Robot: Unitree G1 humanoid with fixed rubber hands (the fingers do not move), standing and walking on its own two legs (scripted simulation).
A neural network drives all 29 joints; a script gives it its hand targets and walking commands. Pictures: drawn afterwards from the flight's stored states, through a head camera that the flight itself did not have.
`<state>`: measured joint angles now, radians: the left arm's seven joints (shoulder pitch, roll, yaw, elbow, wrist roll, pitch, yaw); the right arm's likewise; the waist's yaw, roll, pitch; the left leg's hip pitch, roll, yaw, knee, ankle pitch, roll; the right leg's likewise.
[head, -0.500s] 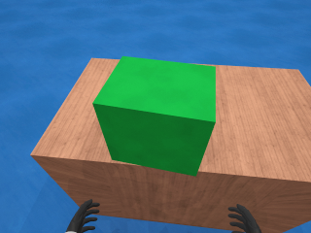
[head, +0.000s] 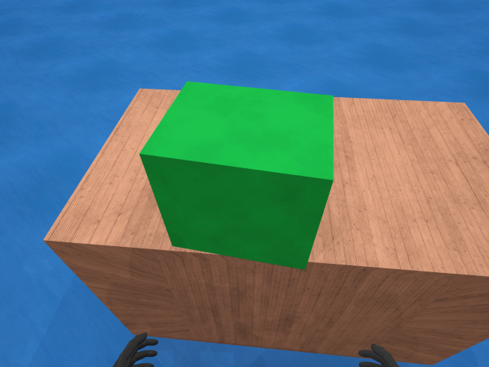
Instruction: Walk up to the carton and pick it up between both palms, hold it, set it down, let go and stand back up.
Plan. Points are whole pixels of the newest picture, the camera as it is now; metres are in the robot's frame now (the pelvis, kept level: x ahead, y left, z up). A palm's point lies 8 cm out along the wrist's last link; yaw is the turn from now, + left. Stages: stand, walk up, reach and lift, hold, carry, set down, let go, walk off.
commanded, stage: stand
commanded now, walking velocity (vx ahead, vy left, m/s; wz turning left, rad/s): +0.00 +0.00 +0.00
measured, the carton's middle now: (246, 176) +0.46 +0.02 +0.05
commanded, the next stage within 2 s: walk up in 1.24 s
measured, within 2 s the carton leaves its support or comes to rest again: neither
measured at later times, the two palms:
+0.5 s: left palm out of the picture +0.12 +0.22 -0.10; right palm out of the picture +0.12 -0.23 -0.10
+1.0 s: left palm out of the picture +0.11 +0.23 -0.10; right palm out of the picture +0.11 -0.22 -0.11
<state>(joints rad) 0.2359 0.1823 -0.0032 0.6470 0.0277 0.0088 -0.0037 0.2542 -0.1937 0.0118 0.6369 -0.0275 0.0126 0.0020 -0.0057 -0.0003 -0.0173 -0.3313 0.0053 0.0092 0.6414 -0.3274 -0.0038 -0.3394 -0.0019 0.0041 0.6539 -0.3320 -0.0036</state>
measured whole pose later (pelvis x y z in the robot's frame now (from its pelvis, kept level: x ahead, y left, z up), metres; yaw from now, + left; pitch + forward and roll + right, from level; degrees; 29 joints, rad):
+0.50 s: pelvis +0.00 +0.00 +0.00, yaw +0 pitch +1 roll +0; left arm 0.26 0.17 0.00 0.69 0.03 0.00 0.00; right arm 0.26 -0.19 0.00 0.67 -0.03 0.01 0.00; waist 0.00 0.01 -0.02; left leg -0.32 0.01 0.01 0.62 -0.32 0.00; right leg -0.32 0.00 0.00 0.63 -0.32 0.00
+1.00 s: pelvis +0.01 +0.00 +0.01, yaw +0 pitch +0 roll +0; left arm 0.26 0.17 0.01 0.74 0.02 0.00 0.01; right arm 0.28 -0.18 -0.01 0.71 -0.02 0.00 -0.01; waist 0.00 0.01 -0.01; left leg -0.28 0.00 0.01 0.59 -0.31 0.00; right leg -0.29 0.00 0.00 0.60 -0.32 0.00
